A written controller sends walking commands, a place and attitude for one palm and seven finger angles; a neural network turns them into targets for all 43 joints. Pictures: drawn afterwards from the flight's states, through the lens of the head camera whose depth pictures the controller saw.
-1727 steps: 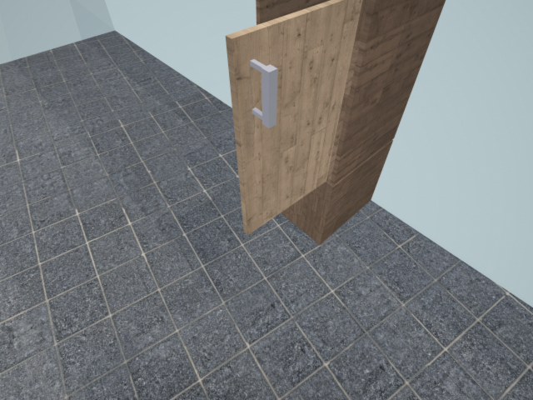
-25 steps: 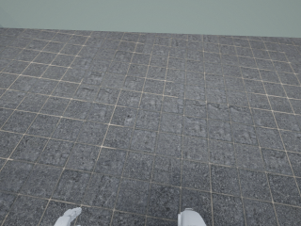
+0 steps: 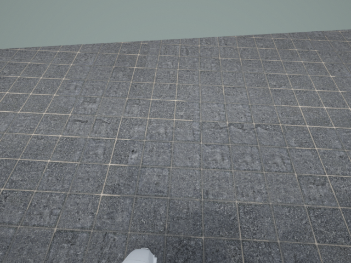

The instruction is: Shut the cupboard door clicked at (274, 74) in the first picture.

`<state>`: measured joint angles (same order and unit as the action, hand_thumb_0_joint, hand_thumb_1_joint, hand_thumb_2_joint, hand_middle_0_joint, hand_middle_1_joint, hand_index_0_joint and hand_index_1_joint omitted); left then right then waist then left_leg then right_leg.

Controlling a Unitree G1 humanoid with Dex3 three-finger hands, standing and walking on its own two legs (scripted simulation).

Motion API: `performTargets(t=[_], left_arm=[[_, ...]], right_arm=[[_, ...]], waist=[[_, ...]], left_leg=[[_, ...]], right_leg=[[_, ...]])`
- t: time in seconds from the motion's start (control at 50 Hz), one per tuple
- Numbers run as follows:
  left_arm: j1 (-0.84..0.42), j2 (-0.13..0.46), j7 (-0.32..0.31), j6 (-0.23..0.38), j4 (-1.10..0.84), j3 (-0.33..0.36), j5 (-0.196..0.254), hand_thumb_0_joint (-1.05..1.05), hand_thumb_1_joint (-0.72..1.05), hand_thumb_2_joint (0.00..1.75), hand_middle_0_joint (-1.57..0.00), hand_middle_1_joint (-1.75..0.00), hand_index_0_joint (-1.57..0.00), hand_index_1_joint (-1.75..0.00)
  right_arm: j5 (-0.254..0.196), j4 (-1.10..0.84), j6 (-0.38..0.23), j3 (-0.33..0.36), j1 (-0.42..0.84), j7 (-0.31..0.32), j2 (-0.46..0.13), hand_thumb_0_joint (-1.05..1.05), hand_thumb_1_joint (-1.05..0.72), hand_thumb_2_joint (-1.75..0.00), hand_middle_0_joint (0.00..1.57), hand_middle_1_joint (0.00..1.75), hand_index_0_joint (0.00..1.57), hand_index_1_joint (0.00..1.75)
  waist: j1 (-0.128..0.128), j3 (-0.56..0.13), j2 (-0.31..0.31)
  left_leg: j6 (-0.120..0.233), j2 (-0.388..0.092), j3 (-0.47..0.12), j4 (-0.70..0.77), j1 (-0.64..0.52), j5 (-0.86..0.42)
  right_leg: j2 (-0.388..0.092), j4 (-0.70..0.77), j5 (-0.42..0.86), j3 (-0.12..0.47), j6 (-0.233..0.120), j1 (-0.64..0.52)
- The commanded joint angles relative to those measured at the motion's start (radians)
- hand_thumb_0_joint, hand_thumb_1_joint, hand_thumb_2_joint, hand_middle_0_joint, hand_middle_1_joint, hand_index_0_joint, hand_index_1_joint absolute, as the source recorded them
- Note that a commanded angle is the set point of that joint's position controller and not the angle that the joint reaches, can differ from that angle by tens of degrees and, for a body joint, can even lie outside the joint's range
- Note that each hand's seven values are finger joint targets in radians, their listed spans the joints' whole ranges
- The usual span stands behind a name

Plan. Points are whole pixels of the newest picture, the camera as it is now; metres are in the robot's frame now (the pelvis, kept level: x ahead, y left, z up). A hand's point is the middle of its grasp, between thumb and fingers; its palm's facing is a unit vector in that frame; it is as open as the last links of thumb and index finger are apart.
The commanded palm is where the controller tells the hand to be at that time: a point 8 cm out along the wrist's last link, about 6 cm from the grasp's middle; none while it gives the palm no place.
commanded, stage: turn to face it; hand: left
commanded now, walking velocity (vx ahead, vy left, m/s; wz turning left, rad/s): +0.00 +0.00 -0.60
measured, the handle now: out of the picture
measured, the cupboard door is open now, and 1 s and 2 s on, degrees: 52 52 52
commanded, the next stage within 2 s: none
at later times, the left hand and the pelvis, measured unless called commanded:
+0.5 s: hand (107, 232) +0.20 +0.21 -0.16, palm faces -0.28 -0.93 -0.22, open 7.4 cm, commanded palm none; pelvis +0.03 +0.03 +0.00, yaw -19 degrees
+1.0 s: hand (134, 221) +0.24 +0.14 -0.19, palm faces -0.52 -0.83 -0.19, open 7.4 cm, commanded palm none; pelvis +0.08 +0.02 -0.02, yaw -35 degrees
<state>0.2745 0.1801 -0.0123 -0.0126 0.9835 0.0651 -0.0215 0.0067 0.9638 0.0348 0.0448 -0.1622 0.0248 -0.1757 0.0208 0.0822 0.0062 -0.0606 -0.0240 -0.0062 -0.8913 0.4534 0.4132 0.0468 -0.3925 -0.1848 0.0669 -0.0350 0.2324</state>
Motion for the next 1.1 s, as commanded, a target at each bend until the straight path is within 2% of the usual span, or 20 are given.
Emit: performTargets(t=[0.0,0.06,0.08,0.1,0.12,0.24,0.44,0.52,0.54,0.56,0.58,0.6,0.7,0.86,0.92,0.94,0.96,0.98,1.0,1.08], left_arm=[[0.000,0.194,-0.009,0.008,-0.075,0.054,-0.004,0.00,0.90,0.90,-0.20,-0.30,-0.20,-0.30],[-0.050,0.178,-0.005,-0.007,-0.093,0.055,0.007,0.00,0.90,0.90,-0.20,-0.30,-0.20,-0.30],[-0.038,0.140,-0.002,-0.012,-0.106,0.045,0.015,0.00,0.90,0.90,-0.20,-0.30,-0.20,-0.30],[-0.017,0.096,0.008,-0.016,-0.117,0.037,0.023,0.00,0.90,0.90,-0.20,-0.30,-0.20,-0.30],[-0.040,0.120,0.008,-0.022,-0.130,0.040,0.014,0.00,0.90,0.90,-0.20,-0.30,-0.20,-0.30],[-0.025,0.126,0.043,-0.049,-0.111,0.050,-0.001,0.00,0.90,0.90,-0.20,-0.30,-0.20,-0.30],[-0.159,0.107,0.048,-0.041,-0.182,0.026,-0.001,0.00,0.90,0.90,-0.20,-0.30,-0.20,-0.30],[-0.086,0.130,0.045,-0.026,-0.166,0.031,0.000,0.00,0.90,0.90,-0.20,-0.30,-0.20,-0.30],[-0.011,0.179,0.039,-0.016,-0.145,0.039,-0.004,0.00,0.90,0.90,-0.20,-0.30,-0.20,-0.30],[0.049,0.282,0.026,-0.002,-0.127,0.059,-0.014,0.00,0.90,0.90,-0.20,-0.30,-0.20,-0.30],[0.088,0.339,0.014,-0.004,-0.112,0.067,0.002,0.00,0.90,0.90,-0.20,-0.30,-0.20,-0.30],[0.067,0.331,0.005,-0.007,-0.120,0.064,0.005,0.00,0.90,0.90,-0.20,-0.30,-0.20,-0.30],[-0.108,0.231,0.001,-0.001,-0.170,0.040,0.004,0.00,0.90,0.90,-0.20,-0.30,-0.20,-0.30],[-0.071,0.253,0.008,-0.006,-0.157,0.058,-0.008,0.00,0.90,0.90,-0.20,-0.30,-0.20,-0.30],[-0.114,0.240,0.007,-0.016,-0.158,0.058,0.004,0.00,0.90,0.90,-0.20,-0.30,-0.20,-0.30],[-0.112,0.199,0.008,-0.021,-0.164,0.051,0.011,0.00,0.90,0.90,-0.20,-0.30,-0.20,-0.30],[-0.074,0.143,0.014,-0.026,-0.178,0.039,0.022,0.00,0.90,0.90,-0.20,-0.30,-0.20,-0.30],[-0.071,0.134,0.016,-0.026,-0.189,0.035,0.019,0.00,0.90,0.90,-0.20,-0.30,-0.20,-0.30],[-0.089,0.149,0.018,-0.028,-0.193,0.039,0.010,0.00,0.90,0.90,-0.20,-0.30,-0.20,-0.30],[-0.105,0.144,0.044,-0.045,-0.165,0.044,0.003,0.00,0.90,0.90,-0.20,-0.30,-0.20,-0.30]], right_arm=[[-0.002,-0.083,-0.023,0.021,-0.025,0.007,-0.080,0.00,-0.90,-0.90,0.20,0.30,0.20,0.30],[-0.004,-0.060,-0.039,0.024,-0.117,0.017,-0.108,0.00,-0.90,-0.90,0.20,0.30,0.20,0.30],[0.002,-0.058,-0.049,0.031,-0.133,0.022,-0.162,0.00,-0.90,-0.90,0.20,0.30,0.20,0.30],[0.017,-0.075,-0.051,0.048,-0.145,0.023,-0.256,0.00,-0.90,-0.90,0.20,0.30,0.20,0.30],[0.023,-0.086,-0.039,0.049,-0.146,0.026,-0.263,0.00,-0.90,-0.90,0.20,0.30,0.20,0.30],[0.020,-0.132,-0.041,0.018,-0.021,0.029,-0.196,0.00,-0.90,-0.90,0.20,0.30,0.20,0.30],[0.023,-0.090,-0.038,0.047,-0.138,0.013,-0.232,0.00,-0.90,-0.90,0.20,0.30,0.20,0.30],[0.017,-0.097,-0.031,0.057,-0.101,0.004,-0.254,0.00,-0.90,-0.90,0.20,0.30,0.20,0.30],[0.007,-0.106,-0.030,0.057,-0.091,-0.004,-0.239,0.00,-0.90,-0.90,0.20,0.30,0.20,0.30],[0.001,-0.139,-0.028,0.039,-0.076,-0.008,-0.159,0.00,-0.90,-0.90,0.20,0.30,0.20,0.30],[0.005,-0.172,-0.016,0.028,-0.019,-0.004,-0.149,0.00,-0.90,-0.90,0.20,0.30,0.20,0.30],[0.002,-0.168,-0.003,0.027,-0.030,0.001,-0.163,0.00,-0.90,-0.90,0.20,0.30,0.20,0.30],[0.010,-0.123,0.001,0.034,-0.041,-0.011,-0.158,0.00,-0.90,-0.90,0.20,0.30,0.20,0.30],[0.001,-0.149,-0.018,0.028,-0.021,-0.004,-0.138,0.00,-0.90,-0.90,0.20,0.30,0.20,0.30],[-0.004,-0.118,-0.034,0.026,-0.122,0.008,-0.145,0.00,-0.90,-0.90,0.20,0.30,0.20,0.30],[-0.001,-0.107,-0.043,0.032,-0.147,0.011,-0.181,0.00,-0.90,-0.90,0.20,0.30,0.20,0.30],[0.014,-0.112,-0.052,0.046,-0.171,0.015,-0.272,0.00,-0.90,-0.90,0.20,0.30,0.20,0.30],[0.019,-0.125,-0.045,0.052,-0.189,0.019,-0.311,0.00,-0.90,-0.90,0.20,0.30,0.20,0.30],[0.028,-0.140,-0.039,0.044,-0.175,0.020,-0.295,0.00,-0.90,-0.90,0.20,0.30,0.20,0.30],[0.028,-0.159,-0.040,0.022,-0.070,0.027,-0.225,0.00,-0.90,-0.90,0.20,0.30,0.20,0.30]], waist=[[-0.012,-0.138,0.156],[-0.063,-0.146,0.117],[-0.064,-0.152,-0.029],[-0.061,-0.149,-0.291],[-0.068,-0.112,-0.247],[0.001,-0.062,-0.174],[-0.063,-0.110,-0.229],[-0.012,-0.140,-0.185],[0.026,-0.169,-0.091],[0.055,-0.186,0.201],[0.076,-0.157,0.289],[0.058,-0.144,0.217],[-0.028,-0.075,0.133],[-0.010,-0.115,0.147],[-0.062,-0.133,0.149],[-0.067,-0.153,0.044],[-0.064,-0.179,-0.218],[-0.066,-0.183,-0.329],[-0.068,-0.151,-0.208],[-0.023,-0.080,-0.231]], left_leg=[[0.002,0.017,0.004,0.153,-0.060,-0.011],[0.007,0.009,-0.001,0.438,-0.333,-0.206],[0.039,-0.108,-0.100,0.534,-0.440,-0.230],[0.142,-0.348,-0.351,0.601,-0.461,-0.337],[0.227,-0.439,-0.377,0.614,-0.359,-0.364],[0.197,-0.288,-0.062,0.599,-0.293,-0.483],[0.196,-0.324,0.077,0.490,-0.429,-0.704],[0.124,-0.311,0.140,0.355,-0.349,-0.622],[0.075,-0.269,0.179,0.225,-0.259,-0.520],[0.011,-0.136,0.237,0.011,-0.005,-0.078],[-0.012,-0.047,0.146,-0.189,0.131,0.266],[0.000,-0.075,0.031,-0.289,0.144,0.208],[-0.029,-0.080,0.012,-0.236,0.097,-0.025],[-0.026,-0.019,0.028,0.103,-0.009,0.015],[-0.018,0.003,0.037,0.387,-0.220,-0.176],[-0.008,-0.056,-0.007,0.504,-0.345,-0.248],[0.077,-0.275,-0.238,0.571,-0.461,-0.399],[0.189,-0.448,-0.349,0.578,-0.440,-0.554],[0.234,-0.455,-0.318,0.569,-0.339,-0.528],[0.190,-0.318,-0.076,0.546,-0.331,-0.671]], right_leg=[[-0.250,0.035,0.391,0.265,-0.148,-0.100],[-0.176,-0.053,0.213,0.249,-0.066,0.082],[-0.083,-0.136,0.038,0.183,-0.020,0.193],[0.038,-0.333,-0.352,0.036,0.041,0.313],[-0.001,-0.521,-0.461,-0.013,0.055,0.287],[-0.072,-0.730,-0.245,-0.064,0.098,0.289],[-0.069,-0.402,-0.239,-0.152,0.086,0.203],[-0.049,-0.123,-0.053,-0.177,0.050,-0.006],[-0.089,-0.010,0.089,-0.117,0.027,-0.150],[-0.317,0.053,0.385,0.182,-0.060,-0.327],[-0.453,0.037,0.658,0.344,-0.175,-0.284],[-0.455,0.063,0.456,0.319,-0.215,-0.216],[-0.270,0.069,0.311,0.154,-0.132,-0.060],[-0.254,0.024,0.276,0.260,-0.155,-0.081],[-0.201,-0.076,0.281,0.255,-0.086,0.011],[-0.134,-0.150,0.176,0.207,-0.037,0.094],[0.005,-0.316,-0.125,0.087,0.027,0.247],[0.017,-0.543,-0.475,-0.027,0.060,0.291],[-0.029,-0.672,-0.460,-0.001,0.057,0.257],[-0.069,-0.731,-0.320,-0.052,0.095,0.298]])
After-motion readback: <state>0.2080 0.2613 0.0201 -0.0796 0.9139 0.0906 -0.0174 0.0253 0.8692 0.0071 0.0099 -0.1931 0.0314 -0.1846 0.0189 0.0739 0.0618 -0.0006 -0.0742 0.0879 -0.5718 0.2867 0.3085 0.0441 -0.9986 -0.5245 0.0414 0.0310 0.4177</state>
